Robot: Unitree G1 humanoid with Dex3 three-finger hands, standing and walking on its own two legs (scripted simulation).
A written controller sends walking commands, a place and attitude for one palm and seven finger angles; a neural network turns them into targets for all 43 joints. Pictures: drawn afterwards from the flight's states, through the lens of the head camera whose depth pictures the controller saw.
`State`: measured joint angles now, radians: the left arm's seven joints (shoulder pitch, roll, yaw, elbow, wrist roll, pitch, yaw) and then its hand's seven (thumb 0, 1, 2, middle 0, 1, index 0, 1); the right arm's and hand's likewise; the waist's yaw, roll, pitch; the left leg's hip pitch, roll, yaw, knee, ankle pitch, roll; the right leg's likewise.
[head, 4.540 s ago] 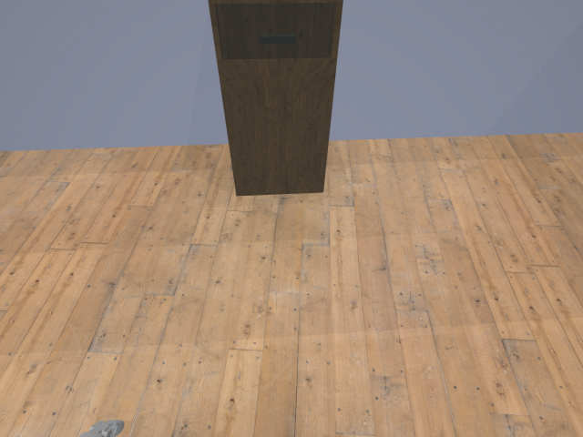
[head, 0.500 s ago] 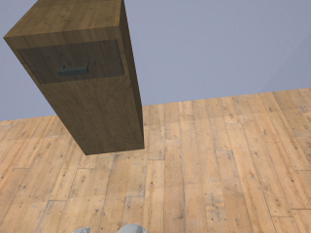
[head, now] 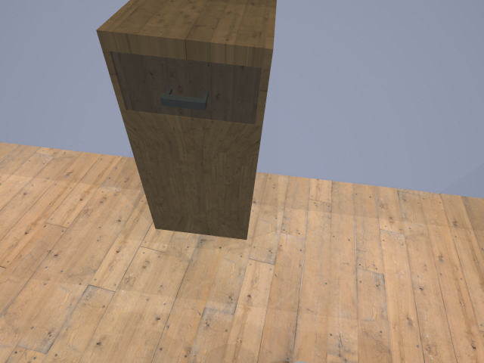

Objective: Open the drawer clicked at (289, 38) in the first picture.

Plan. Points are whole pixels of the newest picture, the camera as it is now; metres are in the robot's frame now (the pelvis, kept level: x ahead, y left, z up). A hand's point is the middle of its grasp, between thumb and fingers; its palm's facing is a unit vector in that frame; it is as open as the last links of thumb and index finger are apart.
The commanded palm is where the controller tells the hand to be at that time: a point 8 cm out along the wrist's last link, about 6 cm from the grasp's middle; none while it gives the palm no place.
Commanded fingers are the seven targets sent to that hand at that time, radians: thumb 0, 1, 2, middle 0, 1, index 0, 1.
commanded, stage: take the last steps up to it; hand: left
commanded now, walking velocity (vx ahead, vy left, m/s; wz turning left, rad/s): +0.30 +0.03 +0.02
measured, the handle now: (185, 97) +0.76 +0.23 +0.01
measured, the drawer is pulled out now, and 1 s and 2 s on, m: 0.00 0.00 0.00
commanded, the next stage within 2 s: come to a stop and stand still in 0.60 s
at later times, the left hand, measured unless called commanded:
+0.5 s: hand (171, 337) +0.20 +0.15 -0.16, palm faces +0.07 -0.97 -0.23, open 7.2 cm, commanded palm none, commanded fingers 0.00 0.90 0.90 -0.20 -0.30 -0.20 -0.30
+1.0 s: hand (155, 304) +0.26 +0.20 -0.18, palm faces +0.06 -0.98 -0.18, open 7.4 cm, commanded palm none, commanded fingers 0.00 0.90 0.90 -0.20 -0.30 -0.20 -0.30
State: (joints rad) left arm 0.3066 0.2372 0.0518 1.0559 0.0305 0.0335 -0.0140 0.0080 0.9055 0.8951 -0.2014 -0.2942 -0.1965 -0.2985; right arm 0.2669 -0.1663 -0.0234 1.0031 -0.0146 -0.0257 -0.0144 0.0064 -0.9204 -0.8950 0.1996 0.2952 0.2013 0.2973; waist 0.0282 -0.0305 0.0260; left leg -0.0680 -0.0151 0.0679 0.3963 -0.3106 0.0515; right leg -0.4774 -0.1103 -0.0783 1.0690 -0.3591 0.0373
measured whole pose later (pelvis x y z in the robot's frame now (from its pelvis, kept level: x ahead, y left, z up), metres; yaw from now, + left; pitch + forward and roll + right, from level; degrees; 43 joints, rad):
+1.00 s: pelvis +0.25 +0.02 +0.00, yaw +1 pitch -1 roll -1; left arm 0.24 0.19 0.05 1.06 0.02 0.06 0.02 0.00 0.91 0.90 -0.20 -0.29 -0.20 -0.30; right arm 0.14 -0.14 -0.03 1.03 -0.01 0.00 -0.06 0.00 -0.94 -0.89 0.20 0.30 0.20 0.30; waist 0.02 -0.04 0.10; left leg -0.20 0.05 0.15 0.43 -0.22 0.03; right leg -0.41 -0.03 -0.03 0.98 -0.46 0.04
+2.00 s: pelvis +0.23 -0.02 -0.01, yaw +0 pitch +0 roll +2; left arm 0.29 0.16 0.02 1.11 0.02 0.02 0.02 0.00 0.91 0.90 -0.20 -0.29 -0.20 -0.30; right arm 0.21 -0.17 -0.02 1.07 -0.01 0.01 -0.04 0.01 -0.94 -0.90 0.20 0.30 0.20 0.30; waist 0.04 -0.01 0.02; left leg -0.15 0.01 0.04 0.46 -0.31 -0.02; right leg -0.25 -0.04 -0.03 0.54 -0.29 0.00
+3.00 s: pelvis +0.24 -0.01 -0.01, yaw -1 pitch +1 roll +1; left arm 0.43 0.21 -0.04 0.50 0.12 0.08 0.13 0.03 0.92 0.89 -0.21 -0.30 -0.21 -0.31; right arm 0.35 -0.18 0.00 0.98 0.03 -0.18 -0.08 0.02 -0.92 -0.89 0.20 0.30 0.20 0.30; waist 0.04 0.00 0.02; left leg -0.16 0.01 0.06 0.49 -0.35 -0.01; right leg -0.27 -0.04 -0.02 0.59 -0.33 0.00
